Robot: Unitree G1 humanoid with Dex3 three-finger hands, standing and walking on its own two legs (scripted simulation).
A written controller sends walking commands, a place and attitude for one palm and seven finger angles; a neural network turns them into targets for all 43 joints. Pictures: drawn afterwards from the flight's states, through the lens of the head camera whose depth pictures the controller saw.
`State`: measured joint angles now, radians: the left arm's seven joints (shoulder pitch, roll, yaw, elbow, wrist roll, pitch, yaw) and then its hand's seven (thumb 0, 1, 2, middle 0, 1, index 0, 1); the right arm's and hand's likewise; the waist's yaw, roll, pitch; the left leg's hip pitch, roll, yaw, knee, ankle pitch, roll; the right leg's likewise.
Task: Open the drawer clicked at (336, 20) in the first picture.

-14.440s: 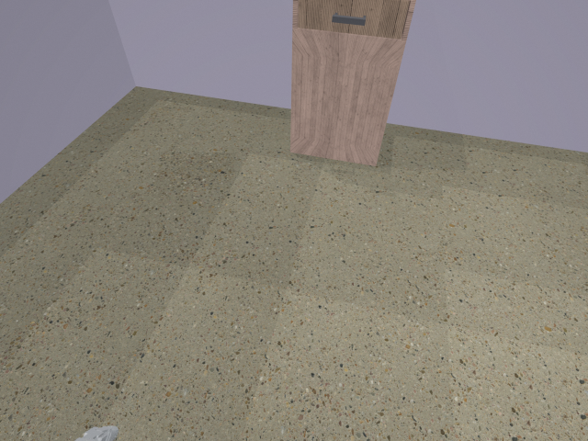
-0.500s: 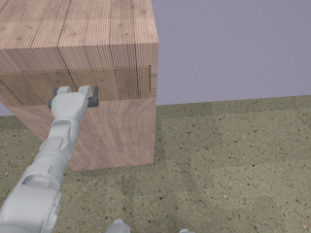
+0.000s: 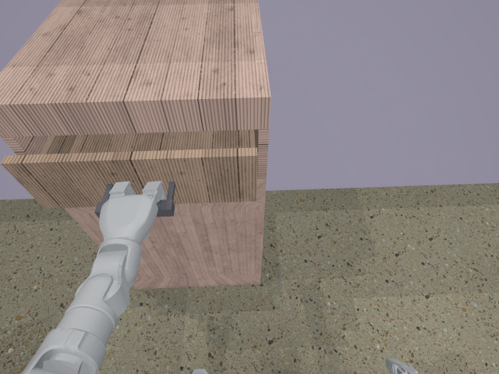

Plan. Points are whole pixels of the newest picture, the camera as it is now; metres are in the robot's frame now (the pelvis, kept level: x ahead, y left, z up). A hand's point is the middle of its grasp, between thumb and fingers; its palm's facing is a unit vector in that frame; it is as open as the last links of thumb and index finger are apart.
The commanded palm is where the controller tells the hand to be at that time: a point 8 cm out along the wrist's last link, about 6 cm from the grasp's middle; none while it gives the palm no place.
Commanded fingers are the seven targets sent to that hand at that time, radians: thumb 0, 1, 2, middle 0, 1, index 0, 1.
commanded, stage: pull the drawer open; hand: left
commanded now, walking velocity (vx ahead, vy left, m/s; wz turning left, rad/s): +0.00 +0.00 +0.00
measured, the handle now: (138, 198) +0.42 +0.22 +0.02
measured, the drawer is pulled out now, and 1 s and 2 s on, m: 0.06 0.17 0.30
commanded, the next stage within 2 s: none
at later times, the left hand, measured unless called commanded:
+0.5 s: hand (135, 262) +0.31 +0.20 -0.01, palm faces -0.02 -0.09 -1.00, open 5.5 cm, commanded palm +0.27 +0.21 +0.05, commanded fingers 0.00 0.90 0.90 -0.40 -1.35 -0.40 -1.35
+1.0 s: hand (130, 291) +0.26 +0.20 -0.01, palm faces -0.01 -0.10 -0.99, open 5.5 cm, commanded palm +0.22 +0.20 +0.05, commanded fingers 0.00 0.90 0.90 -0.40 -1.35 -0.40 -1.35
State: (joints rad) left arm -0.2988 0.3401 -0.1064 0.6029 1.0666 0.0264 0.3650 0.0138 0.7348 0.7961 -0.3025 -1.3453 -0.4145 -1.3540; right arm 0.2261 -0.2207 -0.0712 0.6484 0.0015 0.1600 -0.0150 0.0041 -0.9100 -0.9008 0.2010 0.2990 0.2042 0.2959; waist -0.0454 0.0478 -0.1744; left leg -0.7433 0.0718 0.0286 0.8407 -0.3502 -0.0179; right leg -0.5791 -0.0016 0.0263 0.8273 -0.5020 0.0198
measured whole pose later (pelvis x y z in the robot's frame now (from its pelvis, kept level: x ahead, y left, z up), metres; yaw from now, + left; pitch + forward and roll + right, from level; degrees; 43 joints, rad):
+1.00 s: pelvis -0.01 -0.02 +0.00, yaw +1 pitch +10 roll +0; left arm 0.14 0.33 -0.12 0.19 1.05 0.04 0.37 0.03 0.72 0.81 -0.28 -1.35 -0.42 -1.35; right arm 0.16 -0.22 -0.04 0.60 -0.02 0.12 0.00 0.01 -0.91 -0.90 0.20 0.30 0.20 0.30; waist 0.00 0.06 -0.15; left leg -0.68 0.07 0.01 0.85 -0.35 -0.04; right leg -0.53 0.00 0.01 0.87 -0.53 0.00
